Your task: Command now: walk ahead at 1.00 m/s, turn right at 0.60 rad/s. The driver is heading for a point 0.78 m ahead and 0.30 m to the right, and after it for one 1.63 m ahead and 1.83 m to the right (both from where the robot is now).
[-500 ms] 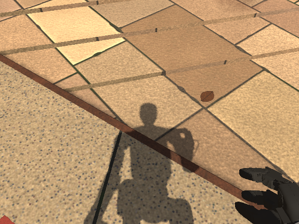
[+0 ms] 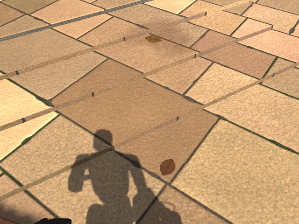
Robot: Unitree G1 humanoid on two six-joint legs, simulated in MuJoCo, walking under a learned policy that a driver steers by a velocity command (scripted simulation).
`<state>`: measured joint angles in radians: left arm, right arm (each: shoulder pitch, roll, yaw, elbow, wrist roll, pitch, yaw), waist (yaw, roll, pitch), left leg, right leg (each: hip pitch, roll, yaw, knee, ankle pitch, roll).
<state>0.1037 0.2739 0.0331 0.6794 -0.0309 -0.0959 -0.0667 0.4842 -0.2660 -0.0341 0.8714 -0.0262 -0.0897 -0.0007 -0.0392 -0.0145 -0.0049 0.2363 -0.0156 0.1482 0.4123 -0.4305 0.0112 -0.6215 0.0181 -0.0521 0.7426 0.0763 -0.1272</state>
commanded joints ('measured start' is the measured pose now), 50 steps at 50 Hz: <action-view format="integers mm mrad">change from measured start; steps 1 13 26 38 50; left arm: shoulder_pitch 567 290 643 86 -90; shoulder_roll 276 144 -35 50 58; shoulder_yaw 115 73 15 67 69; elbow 94 -31 -16 -177 -186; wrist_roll -1 -1 -42 -1 -21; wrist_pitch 35 11 87 133 98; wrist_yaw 23 101 95 71 15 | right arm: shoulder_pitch -187 -385 -45 -278 -113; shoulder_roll -131 -108 -237 -180 -208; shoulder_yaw -34 -28 -83 -63 -94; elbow -137 -295 -154 -119 -70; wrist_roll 16 3 -31 12 8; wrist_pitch -25 -55 -10 46 37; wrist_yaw -14 35 48 -43 -16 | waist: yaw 321 63 86 34 -72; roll -226 14 539 120 31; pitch -76 0 -349 -105 132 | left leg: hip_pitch -774 -751 402 -306 -31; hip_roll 8 58 445 348 341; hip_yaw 3 -308 -583 -205 -32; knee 1172 487 314 -182 -271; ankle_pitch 587 695 1936 524 158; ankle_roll -17 -2 22 190 53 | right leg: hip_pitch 889 181 -417 -92 -384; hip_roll -50 -20 83 -123 -175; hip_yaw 171 490 312 128 72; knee -70 -269 1403 310 244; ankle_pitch -138 -247 -993 -132 -186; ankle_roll -170 -163 238 182 84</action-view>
